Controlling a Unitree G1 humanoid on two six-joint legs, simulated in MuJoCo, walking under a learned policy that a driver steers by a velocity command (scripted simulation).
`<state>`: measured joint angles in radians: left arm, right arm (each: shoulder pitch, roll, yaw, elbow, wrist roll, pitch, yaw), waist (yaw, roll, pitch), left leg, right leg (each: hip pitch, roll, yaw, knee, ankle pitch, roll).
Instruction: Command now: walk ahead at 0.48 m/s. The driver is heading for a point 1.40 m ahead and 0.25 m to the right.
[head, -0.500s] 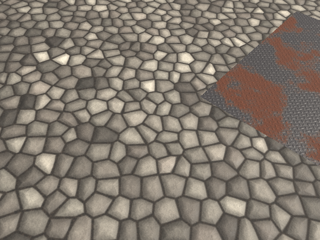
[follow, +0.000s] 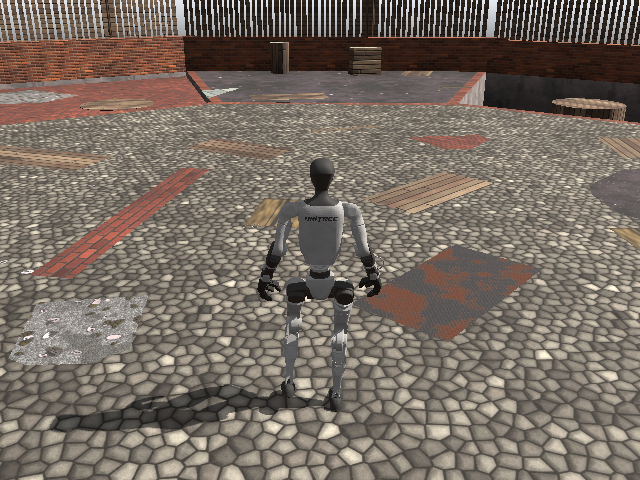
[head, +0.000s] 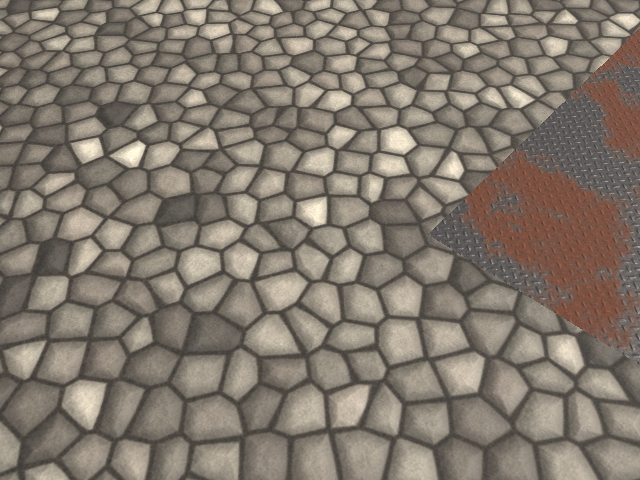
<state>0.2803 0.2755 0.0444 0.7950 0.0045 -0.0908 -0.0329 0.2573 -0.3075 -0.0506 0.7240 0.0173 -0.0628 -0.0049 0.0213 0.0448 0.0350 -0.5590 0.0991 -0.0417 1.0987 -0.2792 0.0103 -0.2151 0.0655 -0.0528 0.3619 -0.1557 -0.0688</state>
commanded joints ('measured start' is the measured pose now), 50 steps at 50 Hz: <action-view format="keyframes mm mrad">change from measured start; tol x16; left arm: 1 -49 141 34 -56 -7 -27 9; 18 219 86 -6 18 -3 11 31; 40 -178 84 14 -51 1 93 54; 50 -43 154 40 32 -22 47 47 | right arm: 1 17 -57 -14 -60 -13 3 -5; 11 -280 -37 0 -154 0 -37 44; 18 187 -205 -62 -63 -39 -25 30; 26 -134 -74 -14 -34 -39 -37 32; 50 -37 -19 7 123 -6 2 -2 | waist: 1 -32 -103 11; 13 36 -106 28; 16 -134 -86 -224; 18 -114 212 -515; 22 -27 -1 -131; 50 -14 -216 -3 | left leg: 1 -98 60 -32 -92 109 -32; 7 -45 0 33 -471 399 -30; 13 -38 -41 30 -594 248 33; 16 491 -31 29 -601 399 122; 17 921 249 -364 -555 576 282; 18 983 343 -622 -670 651 363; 25 312 121 -64 -823 837 242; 31 330 103 -12 -830 662 212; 38 241 -80 29 -686 -35 27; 50 142 -108 71 -489 -166 71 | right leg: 1 7 -282 253 -262 59 -200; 11 230 -301 150 -184 208 -127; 15 286 -266 106 116 655 -65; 16 163 -210 73 340 576 -22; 18 -370 27 167 932 -473 85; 19 -426 -35 214 996 -456 78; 34 -52 -127 92 208 29 95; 37 126 -222 187 55 409 32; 45 18 -140 154 82 -140 -6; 50 43 -314 455 -47 -374 -140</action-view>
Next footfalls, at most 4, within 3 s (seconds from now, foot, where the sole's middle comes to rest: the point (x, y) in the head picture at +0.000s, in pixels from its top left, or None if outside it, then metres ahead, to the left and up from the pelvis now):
0.32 left None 0.37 0.15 -0.78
0.72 right None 0.44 -0.09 -0.78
1.44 right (395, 369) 0.73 -0.10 -0.78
2.02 left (289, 272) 1.00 0.16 -0.78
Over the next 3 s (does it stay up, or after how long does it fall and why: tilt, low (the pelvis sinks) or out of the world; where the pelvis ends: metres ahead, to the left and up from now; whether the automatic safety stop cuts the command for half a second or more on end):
stays up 1.29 -0.02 -0.01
